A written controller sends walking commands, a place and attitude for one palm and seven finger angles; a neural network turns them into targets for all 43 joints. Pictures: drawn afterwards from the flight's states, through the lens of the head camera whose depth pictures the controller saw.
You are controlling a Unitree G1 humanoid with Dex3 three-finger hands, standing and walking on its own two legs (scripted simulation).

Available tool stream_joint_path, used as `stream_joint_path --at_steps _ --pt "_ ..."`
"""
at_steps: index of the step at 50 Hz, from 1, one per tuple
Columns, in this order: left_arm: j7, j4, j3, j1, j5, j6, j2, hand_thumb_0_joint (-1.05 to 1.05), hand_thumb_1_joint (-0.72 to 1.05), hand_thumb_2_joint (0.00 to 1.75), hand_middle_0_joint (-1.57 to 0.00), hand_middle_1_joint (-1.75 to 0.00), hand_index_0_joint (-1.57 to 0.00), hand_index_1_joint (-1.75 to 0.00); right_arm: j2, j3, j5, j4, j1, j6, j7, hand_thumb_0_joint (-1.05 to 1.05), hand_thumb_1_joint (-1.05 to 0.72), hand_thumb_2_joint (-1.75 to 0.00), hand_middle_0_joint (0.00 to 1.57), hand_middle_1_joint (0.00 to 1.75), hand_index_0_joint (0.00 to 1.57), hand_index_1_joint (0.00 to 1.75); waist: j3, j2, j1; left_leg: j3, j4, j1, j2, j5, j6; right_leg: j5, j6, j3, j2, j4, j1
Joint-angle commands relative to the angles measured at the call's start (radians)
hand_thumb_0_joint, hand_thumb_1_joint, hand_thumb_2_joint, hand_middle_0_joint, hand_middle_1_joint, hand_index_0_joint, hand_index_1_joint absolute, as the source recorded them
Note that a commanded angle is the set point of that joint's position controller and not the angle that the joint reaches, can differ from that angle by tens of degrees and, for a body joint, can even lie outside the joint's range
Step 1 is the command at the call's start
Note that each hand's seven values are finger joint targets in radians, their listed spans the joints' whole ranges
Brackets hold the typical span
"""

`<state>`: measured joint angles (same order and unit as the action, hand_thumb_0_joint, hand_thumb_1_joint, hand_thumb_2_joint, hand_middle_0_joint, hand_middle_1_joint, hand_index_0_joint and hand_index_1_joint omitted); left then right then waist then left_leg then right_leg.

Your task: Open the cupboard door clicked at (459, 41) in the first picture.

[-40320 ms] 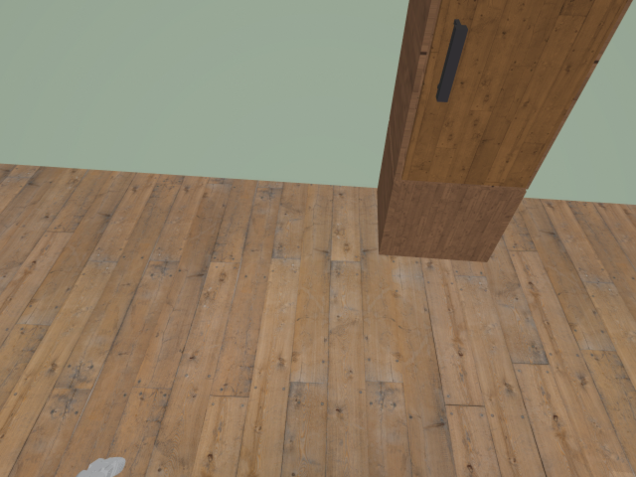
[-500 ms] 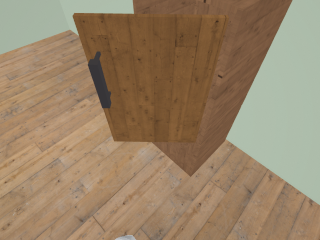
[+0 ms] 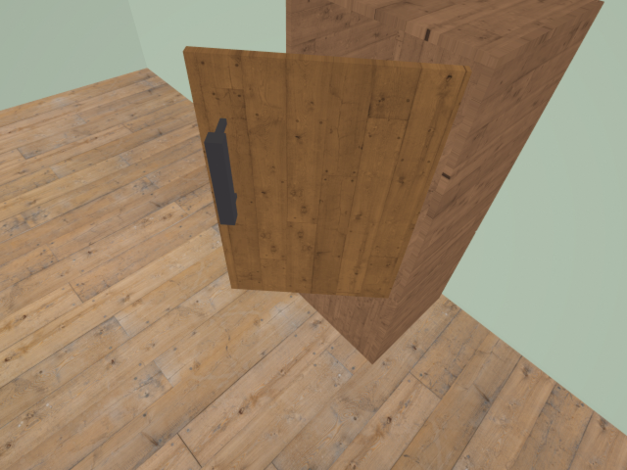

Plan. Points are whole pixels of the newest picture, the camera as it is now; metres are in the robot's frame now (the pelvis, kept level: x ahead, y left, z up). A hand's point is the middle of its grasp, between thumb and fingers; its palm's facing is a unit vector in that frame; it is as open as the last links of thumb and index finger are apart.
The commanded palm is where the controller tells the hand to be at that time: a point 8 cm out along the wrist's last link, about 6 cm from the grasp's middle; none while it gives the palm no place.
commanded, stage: look again from close up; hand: left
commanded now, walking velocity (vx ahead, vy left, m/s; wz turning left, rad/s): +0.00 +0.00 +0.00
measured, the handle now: (225, 173) +0.55 +0.19 +0.05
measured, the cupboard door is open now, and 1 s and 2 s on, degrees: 45 45 45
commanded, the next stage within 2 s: raise the hand with hooked fingers in 0.62 s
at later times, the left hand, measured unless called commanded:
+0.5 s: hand out of the picture +0.00 +0.18 -0.17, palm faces +0.01 -0.97 -0.25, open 7.4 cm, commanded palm none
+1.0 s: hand (195, 405) +0.19 +0.16 -0.01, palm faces +0.12 -0.99 -0.06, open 7.9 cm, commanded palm +0.12 +0.22 -0.05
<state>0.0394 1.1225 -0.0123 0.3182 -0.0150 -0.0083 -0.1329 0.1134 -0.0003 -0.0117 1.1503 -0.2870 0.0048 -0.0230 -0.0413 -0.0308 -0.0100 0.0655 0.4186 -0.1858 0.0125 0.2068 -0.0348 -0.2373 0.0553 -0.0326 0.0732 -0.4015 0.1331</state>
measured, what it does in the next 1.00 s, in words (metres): stands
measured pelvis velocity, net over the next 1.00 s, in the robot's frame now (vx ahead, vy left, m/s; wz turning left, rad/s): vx -0.02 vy -0.05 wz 0.01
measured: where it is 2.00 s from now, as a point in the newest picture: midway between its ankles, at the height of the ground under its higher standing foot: outside the picture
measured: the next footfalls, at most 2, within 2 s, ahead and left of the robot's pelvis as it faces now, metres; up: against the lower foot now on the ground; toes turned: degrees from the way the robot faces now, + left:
none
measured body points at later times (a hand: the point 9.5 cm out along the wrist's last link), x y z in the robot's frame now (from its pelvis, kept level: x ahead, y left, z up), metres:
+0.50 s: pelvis +0.00 -0.01 -0.01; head +0.01 -0.02 +0.44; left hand +0.00 +0.23 -0.15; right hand +0.02 -0.24 -0.17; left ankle +0.01 +0.09 -0.74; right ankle -0.01 -0.15 -0.74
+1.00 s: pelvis -0.02 -0.05 -0.05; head +0.01 -0.05 +0.40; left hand +0.18 +0.21 +0.00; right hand +0.17 -0.30 -0.12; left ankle +0.02 +0.09 -0.74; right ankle -0.01 -0.15 -0.74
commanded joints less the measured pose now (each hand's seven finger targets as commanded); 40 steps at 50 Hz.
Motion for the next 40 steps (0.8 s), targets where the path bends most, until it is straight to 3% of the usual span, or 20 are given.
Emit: stream_joint_path --at_steps 1,4,5,6,7,8,9,10,13,17,22,30,35,36,37,38,39,40 --pt "0.002 -0.013 -0.006 0.090 -0.005 0.015 -0.060 0.00 0.90 0.90 -0.20 -0.30 -0.20 -0.30 0.109 -0.027 0.004 -0.029 -0.056 -0.021 -0.009 0.00 -0.90 -0.90 0.20 0.30 0.20 0.30 -0.047 0.030 0.000 -0.113 -0.130 -0.023 -0.117 -0.036 0.011 0.059 -0.046 0.030 0.040 0.061 0.049" --pt "0.003 -0.009 -0.007 0.101 -0.006 0.018 -0.062 0.00 0.90 0.90 -0.20 -0.30 -0.20 -0.30 0.106 -0.027 0.006 -0.029 -0.062 -0.024 -0.010 0.00 -0.90 -0.90 0.20 0.30 0.20 0.30 -0.025 0.023 0.000 -0.110 -0.121 -0.011 -0.115 -0.070 0.008 0.076 -0.046 0.031 0.040 0.062 0.035" --pt "0.039 0.010 0.015 0.106 -0.018 0.045 -0.105 0.00 0.90 0.90 -0.20 -0.30 -0.20 -0.30 0.154 -0.010 0.011 -0.109 0.019 -0.045 0.003 0.00 -0.90 -0.90 0.20 0.30 0.20 0.30 -0.062 0.085 -0.011 -0.095 0.062 -0.075 -0.120 -0.214 0.032 0.174 -0.069 0.072 0.066 0.055 0.080" --pt "0.029 -0.035 0.002 0.076 -0.008 0.047 -0.138 0.00 0.90 0.90 -0.20 -0.30 -0.20 -0.30 0.116 -0.016 0.002 -0.127 -0.029 -0.037 0.009 0.00 -0.90 -0.90 0.20 0.30 0.20 0.30 -0.008 0.095 0.025 -0.102 0.018 -0.066 -0.087 0.017 0.030 -0.052 -0.087 0.059 0.066 0.020 0.088" --pt "0.020 -0.047 0.004 0.067 -0.009 0.041 -0.127 0.00 0.90 0.90 -0.20 -0.30 -0.20 -0.30 0.137 -0.017 -0.003 -0.134 -0.054 -0.035 0.010 0.00 -0.90 -0.90 0.20 0.30 0.20 0.30 -0.001 0.107 0.028 -0.122 0.000 -0.105 -0.092 0.114 0.015 -0.136 -0.091 0.040 0.036 -0.021 0.106" --pt "0.014 -0.055 0.006 0.077 -0.009 0.038 -0.110 0.00 0.90 0.90 -0.20 -0.30 -0.20 -0.30 0.143 -0.020 -0.002 -0.145 -0.063 -0.036 0.010 0.00 -0.90 -0.90 0.20 0.30 0.20 0.30 0.022 0.150 0.028 -0.158 -0.036 -0.116 -0.110 0.125 0.000 -0.126 -0.091 0.016 0.014 -0.058 0.099" --pt "0.011 -0.058 0.008 0.078 -0.012 0.036 -0.099 0.00 0.90 0.90 -0.20 -0.30 -0.20 -0.30 0.142 -0.016 -0.005 -0.152 -0.053 -0.039 0.009 0.00 -0.90 -0.90 0.20 0.30 0.20 0.30 0.002 0.193 0.014 -0.181 -0.062 -0.140 -0.122 0.113 -0.011 -0.101 -0.088 0.000 0.002 -0.078 0.093" --pt "0.008 -0.056 0.010 0.094 -0.011 0.037 -0.093 0.00 0.90 0.90 -0.20 -0.30 -0.20 -0.30 0.141 -0.015 -0.002 -0.162 -0.041 -0.039 0.007 0.00 -0.90 -0.90 0.20 0.30 0.20 0.30 0.003 0.168 0.004 -0.184 -0.069 -0.143 -0.121 0.113 -0.017 -0.080 -0.087 0.001 0.000 -0.073 0.084" --pt "0.004 -0.054 0.016 0.087 -0.008 0.037 -0.082 0.00 0.90 0.90 -0.20 -0.30 -0.20 -0.30 0.146 -0.015 0.002 -0.169 -0.047 -0.040 0.006 0.00 -0.90 -0.90 0.20 0.30 0.20 0.30 -0.018 0.034 0.009 -0.167 -0.062 -0.119 -0.111 0.078 -0.020 -0.048 -0.084 0.020 0.012 -0.048 0.102" --pt "0.003 -0.060 0.013 0.068 -0.005 0.034 -0.104 0.00 0.90 0.90 -0.20 -0.30 -0.20 -0.30 0.156 -0.013 0.000 -0.157 -0.044 -0.039 0.007 0.00 -0.90 -0.90 0.20 0.30 0.20 0.30 -0.046 0.037 0.009 -0.141 -0.073 -0.097 -0.107 0.058 -0.014 -0.044 -0.077 0.033 0.020 -0.032 0.119" --pt "0.001 -0.070 0.010 0.047 -0.003 0.038 -0.132 0.00 0.90 0.90 -0.20 -0.30 -0.20 -0.30 0.162 -0.010 0.001 -0.144 -0.029 -0.039 0.008 0.00 -0.90 -0.90 0.20 0.30 0.20 0.30 -0.031 -0.017 0.009 -0.102 -0.048 -0.051 -0.098 -0.029 -0.007 0.005 -0.076 0.055 0.036 -0.008 0.114" --pt "-0.001 -0.080 0.005 0.015 -0.001 0.038 -0.159 0.00 0.90 0.90 -0.20 -0.30 -0.20 -0.30 0.168 -0.007 0.000 -0.116 0.000 -0.039 0.006 0.00 -0.90 -0.90 0.20 0.30 0.20 0.30 -0.013 0.017 0.005 -0.083 -0.037 -0.024 -0.099 -0.095 0.003 0.082 -0.077 0.066 0.041 0.005 0.086" --pt "-0.001 -0.080 0.004 0.001 0.000 0.039 -0.165 0.00 0.90 0.90 -0.20 -0.30 -0.20 -0.30 0.163 -0.007 -0.001 -0.100 0.007 -0.037 0.006 0.00 -0.90 -0.90 0.20 0.30 0.20 0.30 -0.009 -0.003 0.005 -0.075 -0.034 -0.017 -0.101 -0.101 0.011 0.106 -0.080 0.070 0.047 0.018 0.076" --pt "0.038 -0.054 0.001 0.063 -0.009 0.048 -0.160 0.00 0.90 0.90 -0.20 -0.30 -0.20 -0.30 0.186 -0.014 0.008 -0.159 0.058 -0.040 0.007 0.00 -0.90 -0.90 0.20 0.30 0.20 0.30 -0.031 -0.095 -0.012 -0.066 0.160 -0.075 -0.126 -0.181 0.036 0.468 -0.066 0.123 0.090 0.012 0.077" --pt "0.034 -1.589 -0.211 -0.710 0.174 0.275 -0.428 0.00 0.88 0.89 -0.20 -0.32 -0.20 -0.32 0.330 -0.052 0.050 -0.474 0.037 -0.186 -0.032 0.00 -0.90 -0.90 0.20 0.30 0.20 0.30 0.500 0.139 0.093 -0.060 0.034 0.197 -0.017 -0.295 0.007 0.404 -0.087 0.000 -0.017 -0.104 0.008" --pt "0.063 -1.311 -0.175 -0.152 0.098 0.234 -0.346 0.00 0.85 0.88 -0.20 -0.33 -0.20 -0.33 0.248 -0.031 0.038 -0.444 0.113 -0.275 -0.070 0.00 -0.90 -0.90 0.20 0.30 0.20 0.30 0.466 0.293 -0.023 -0.050 0.025 0.283 -0.060 -0.414 0.005 0.189 -0.100 -0.018 -0.059 -0.155 0.066" --pt "0.080 -1.160 -0.047 0.103 0.146 0.108 -0.111 0.00 0.83 0.87 -0.21 -0.34 -0.21 -0.34 0.206 -0.033 0.057 -0.434 0.135 -0.296 -0.062 0.00 -0.90 -0.90 0.20 0.30 0.20 0.30 0.295 0.300 0.005 -0.061 0.025 0.129 -0.046 -0.331 0.038 0.046 -0.081 -0.063 -0.051 -0.149 0.133" --pt "0.067 -1.131 -0.055 0.030 0.167 0.112 -0.063 0.00 0.81 0.86 -0.21 -0.36 -0.21 -0.36 0.213 -0.040 0.060 -0.422 0.101 -0.301 -0.057 0.00 -0.90 -0.90 0.20 0.30 0.20 0.30 0.123 0.148 0.046 -0.069 0.052 0.026 -0.041 -0.223 0.035 0.067 -0.071 -0.078 -0.056 -0.122 0.190"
